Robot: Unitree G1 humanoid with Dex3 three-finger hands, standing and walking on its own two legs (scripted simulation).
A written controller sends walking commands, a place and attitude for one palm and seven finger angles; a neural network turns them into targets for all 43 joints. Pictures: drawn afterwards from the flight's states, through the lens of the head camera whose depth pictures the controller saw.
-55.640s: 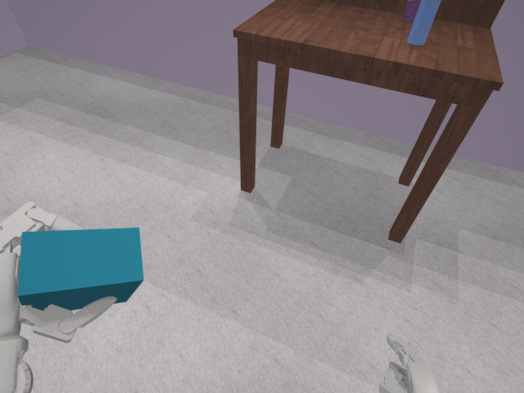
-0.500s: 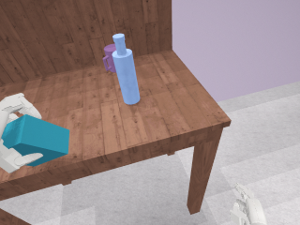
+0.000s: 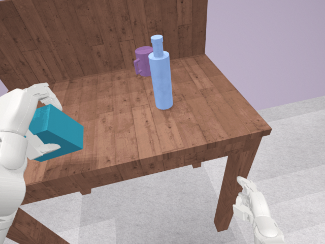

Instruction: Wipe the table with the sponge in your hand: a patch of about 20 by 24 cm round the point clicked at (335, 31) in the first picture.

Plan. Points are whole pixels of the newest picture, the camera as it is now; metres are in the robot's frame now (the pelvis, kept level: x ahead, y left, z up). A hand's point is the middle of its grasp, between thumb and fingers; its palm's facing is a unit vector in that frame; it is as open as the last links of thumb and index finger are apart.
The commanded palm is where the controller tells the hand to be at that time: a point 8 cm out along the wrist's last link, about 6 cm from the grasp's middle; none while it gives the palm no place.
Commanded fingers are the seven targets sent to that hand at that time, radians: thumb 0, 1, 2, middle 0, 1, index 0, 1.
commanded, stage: turn the palm down, sponge in hand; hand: left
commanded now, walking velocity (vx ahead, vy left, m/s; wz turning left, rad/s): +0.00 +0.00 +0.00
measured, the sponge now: (51, 138) +0.25 +0.31 +0.17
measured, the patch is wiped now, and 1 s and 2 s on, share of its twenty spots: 0.95 0.95 0.95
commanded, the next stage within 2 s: move the sponge above the wiping area in 0.76 s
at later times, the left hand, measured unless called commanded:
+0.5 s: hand (50, 127) +0.24 +0.28 +0.22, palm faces +0.28 -0.13 -0.95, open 10.1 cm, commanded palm +0.18 +0.28 +0.31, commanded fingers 0.00 0.10 1.30 -1.20 -1.60 -1.20 -1.60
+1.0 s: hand (65, 128) +0.24 +0.25 +0.22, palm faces +0.22 -0.05 -0.97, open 10.1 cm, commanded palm +0.19 +0.26 +0.31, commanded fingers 0.00 0.10 1.30 -1.20 -1.60 -1.20 -1.60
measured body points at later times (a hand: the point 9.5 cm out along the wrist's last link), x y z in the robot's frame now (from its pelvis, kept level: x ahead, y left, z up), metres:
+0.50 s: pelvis -0.01 +0.00 +0.00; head -0.02 -0.05 +0.45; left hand +0.22 +0.28 +0.27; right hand +0.28 -0.16 -0.05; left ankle +0.05 +0.11 -0.74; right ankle +0.04 -0.11 -0.74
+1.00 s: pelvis -0.01 -0.03 +0.00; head -0.03 -0.09 +0.44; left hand +0.23 +0.24 +0.27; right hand +0.27 -0.21 -0.07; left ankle +0.05 +0.11 -0.74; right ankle +0.04 -0.11 -0.74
